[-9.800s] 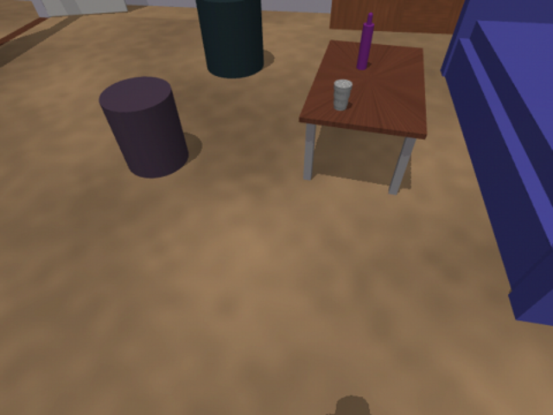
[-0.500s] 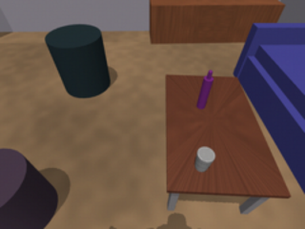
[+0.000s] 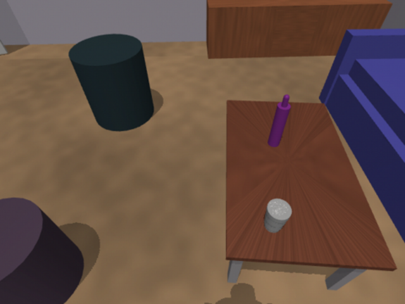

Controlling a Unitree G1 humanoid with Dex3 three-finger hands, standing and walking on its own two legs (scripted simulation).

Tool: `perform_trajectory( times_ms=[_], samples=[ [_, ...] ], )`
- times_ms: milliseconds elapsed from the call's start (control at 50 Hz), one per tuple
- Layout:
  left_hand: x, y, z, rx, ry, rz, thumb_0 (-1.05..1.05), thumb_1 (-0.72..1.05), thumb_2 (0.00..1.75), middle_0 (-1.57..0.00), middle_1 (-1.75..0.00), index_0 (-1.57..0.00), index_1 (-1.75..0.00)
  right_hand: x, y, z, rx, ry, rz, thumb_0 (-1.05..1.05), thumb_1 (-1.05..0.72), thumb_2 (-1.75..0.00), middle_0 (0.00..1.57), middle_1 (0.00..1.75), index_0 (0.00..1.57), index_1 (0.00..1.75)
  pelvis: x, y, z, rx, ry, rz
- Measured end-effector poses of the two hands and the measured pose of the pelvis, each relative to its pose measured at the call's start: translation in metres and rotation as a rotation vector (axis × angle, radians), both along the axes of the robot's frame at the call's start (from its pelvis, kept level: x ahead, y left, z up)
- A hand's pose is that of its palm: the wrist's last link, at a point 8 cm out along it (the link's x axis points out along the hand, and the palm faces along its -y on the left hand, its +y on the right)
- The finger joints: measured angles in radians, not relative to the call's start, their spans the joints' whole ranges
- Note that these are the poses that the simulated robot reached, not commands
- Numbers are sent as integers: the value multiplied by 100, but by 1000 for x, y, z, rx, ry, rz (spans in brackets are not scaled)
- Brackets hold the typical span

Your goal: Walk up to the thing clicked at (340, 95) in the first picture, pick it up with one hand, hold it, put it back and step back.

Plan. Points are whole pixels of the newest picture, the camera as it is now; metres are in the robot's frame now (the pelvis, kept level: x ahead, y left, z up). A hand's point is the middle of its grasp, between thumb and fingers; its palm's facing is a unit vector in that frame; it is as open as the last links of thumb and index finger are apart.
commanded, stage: walk up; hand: right
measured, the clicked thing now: (275, 217) +0.48 -0.23 -0.32
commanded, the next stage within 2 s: stand in 0.40 s
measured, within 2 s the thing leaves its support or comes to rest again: neither
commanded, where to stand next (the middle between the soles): +0.05 -0.01 m, yaw -1 degrees
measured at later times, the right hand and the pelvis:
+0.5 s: hand out of the picture +0.09 -0.26 -0.15, palm faces -0.01 +0.94 -0.33, open 7.4 cm; pelvis +0.01 +0.00 +0.00, yaw +0 degrees
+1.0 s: hand out of the picture +0.08 -0.26 -0.16, palm faces -0.02 +0.94 -0.33, open 7.4 cm; pelvis +0.01 -0.01 +0.00, yaw -1 degrees
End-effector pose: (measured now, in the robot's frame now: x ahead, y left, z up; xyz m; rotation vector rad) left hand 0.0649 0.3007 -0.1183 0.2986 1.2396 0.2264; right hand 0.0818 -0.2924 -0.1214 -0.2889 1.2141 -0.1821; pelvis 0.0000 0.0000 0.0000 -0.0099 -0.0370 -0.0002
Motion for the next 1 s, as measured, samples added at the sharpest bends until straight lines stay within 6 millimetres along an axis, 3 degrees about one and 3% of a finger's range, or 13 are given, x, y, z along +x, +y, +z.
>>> perform_trajectory(
  times_ms=[340, 1000],
  samples=[
    [28, -6, 2, -4, -53, -21, 0, 90, 90, -20, -30, -20, -30, 7, -7, 4, -16, -10, -9, 1, -90, -89, 20, 30, 20, 30, 6, -3, 0, 2, -4, 2],
    [7, -5, 1, 8, 10, -36, 0, 90, 90, -20, -30, -20, -30, -8, -12, 1, -20, 24, -4, 1, -90, -89, 20, 30, 20, 30, 7, -5, 1, 7, 1, -11]
  ],
)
